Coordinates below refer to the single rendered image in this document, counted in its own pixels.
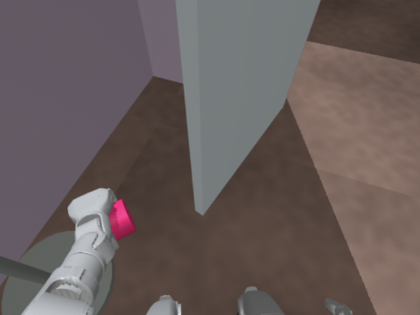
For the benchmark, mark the left robot hand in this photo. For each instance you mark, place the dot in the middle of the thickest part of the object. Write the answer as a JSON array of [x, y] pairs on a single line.
[[98, 200]]

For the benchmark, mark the left robot arm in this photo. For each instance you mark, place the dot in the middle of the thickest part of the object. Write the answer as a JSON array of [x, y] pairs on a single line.
[[72, 288]]

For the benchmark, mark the can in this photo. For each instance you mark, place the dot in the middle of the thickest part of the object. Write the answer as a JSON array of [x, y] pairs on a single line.
[[121, 221]]

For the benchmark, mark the right robot hand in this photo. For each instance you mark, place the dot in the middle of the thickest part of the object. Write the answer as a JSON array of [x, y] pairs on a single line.
[[337, 308]]

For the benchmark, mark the coat stand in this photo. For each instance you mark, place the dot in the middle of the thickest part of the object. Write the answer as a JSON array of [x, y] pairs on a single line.
[[31, 272]]

